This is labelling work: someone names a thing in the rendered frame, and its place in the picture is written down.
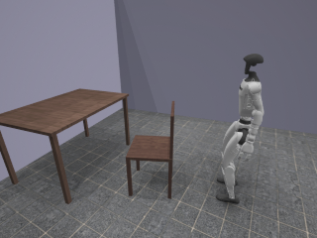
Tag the chair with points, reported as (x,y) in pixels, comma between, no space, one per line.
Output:
(152,149)

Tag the right robot foot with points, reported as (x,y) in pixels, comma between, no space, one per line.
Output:
(221,180)

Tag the right robot thigh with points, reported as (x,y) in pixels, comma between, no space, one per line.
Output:
(229,134)

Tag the left robot forearm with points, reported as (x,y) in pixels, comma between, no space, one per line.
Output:
(255,124)

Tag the table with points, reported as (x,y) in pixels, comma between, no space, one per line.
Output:
(54,115)

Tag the robot left hand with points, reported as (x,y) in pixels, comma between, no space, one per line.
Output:
(246,148)

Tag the robot left upper arm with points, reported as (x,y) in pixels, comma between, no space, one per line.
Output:
(255,92)

